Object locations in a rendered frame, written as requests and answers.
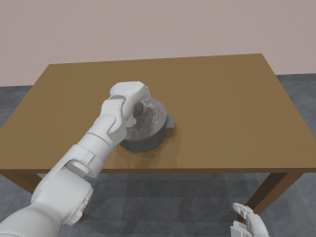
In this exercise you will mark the robot left upper arm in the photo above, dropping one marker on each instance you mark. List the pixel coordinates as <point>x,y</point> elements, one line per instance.
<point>63,200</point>

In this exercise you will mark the left robot hand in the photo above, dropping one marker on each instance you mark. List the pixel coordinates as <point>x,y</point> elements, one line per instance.
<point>136,91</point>

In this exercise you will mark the knob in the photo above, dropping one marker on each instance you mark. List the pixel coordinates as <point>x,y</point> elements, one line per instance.
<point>138,109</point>

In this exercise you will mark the right robot hand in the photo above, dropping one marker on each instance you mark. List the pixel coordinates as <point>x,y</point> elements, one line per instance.
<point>254,223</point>

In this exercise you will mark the robot left forearm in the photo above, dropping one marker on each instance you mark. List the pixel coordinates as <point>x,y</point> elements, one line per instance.
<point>87,157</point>

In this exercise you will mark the lid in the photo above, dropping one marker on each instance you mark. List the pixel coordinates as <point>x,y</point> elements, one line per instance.
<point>149,123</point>

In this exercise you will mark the table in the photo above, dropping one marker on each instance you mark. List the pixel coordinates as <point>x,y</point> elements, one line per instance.
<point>231,115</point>

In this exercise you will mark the pot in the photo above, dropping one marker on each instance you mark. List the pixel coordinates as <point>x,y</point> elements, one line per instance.
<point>152,142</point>

